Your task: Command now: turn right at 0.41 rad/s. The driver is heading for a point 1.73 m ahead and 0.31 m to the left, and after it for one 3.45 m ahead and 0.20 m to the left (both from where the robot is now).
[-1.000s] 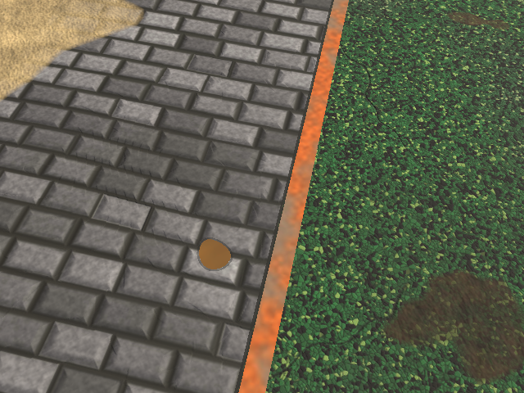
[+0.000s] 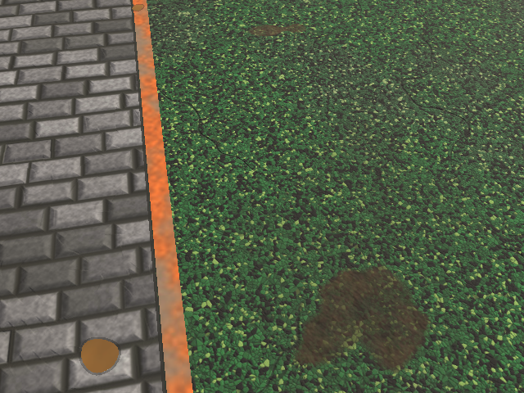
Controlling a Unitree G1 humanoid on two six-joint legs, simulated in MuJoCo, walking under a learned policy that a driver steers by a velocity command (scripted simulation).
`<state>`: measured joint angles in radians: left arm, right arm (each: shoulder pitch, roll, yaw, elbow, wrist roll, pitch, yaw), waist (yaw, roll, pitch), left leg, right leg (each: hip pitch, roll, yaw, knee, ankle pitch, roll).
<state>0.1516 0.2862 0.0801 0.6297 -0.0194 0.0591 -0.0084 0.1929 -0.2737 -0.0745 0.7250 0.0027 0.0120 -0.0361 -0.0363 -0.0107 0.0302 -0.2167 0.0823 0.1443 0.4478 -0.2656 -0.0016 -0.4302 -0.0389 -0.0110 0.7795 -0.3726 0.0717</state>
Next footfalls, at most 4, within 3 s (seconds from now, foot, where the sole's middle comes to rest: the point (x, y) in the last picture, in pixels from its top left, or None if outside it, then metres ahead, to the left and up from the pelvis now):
0.06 right None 0.04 -0.14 -0.78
0.54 left None -0.02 0.11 -0.78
1.10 right None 0.08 -0.12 -0.78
2.16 right None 0.40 0.00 -0.78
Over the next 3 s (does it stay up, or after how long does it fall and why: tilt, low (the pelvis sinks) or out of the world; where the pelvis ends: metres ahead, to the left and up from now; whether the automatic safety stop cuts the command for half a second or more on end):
stays up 0.66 0.11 0.00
